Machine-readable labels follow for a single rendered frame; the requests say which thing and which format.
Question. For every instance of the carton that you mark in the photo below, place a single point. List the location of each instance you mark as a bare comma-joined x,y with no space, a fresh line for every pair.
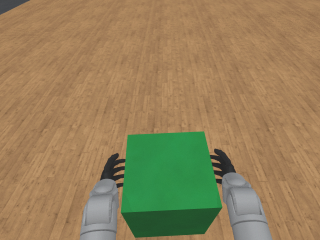
169,185

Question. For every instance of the robot right hand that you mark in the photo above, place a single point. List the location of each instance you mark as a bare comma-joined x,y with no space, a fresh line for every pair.
225,164

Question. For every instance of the left robot forearm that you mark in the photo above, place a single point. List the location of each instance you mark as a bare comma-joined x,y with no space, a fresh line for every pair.
99,219

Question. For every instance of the robot left hand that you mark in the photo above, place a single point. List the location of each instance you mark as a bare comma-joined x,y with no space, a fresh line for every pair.
109,170

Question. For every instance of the right robot forearm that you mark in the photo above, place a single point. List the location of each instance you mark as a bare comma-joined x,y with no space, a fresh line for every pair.
245,210

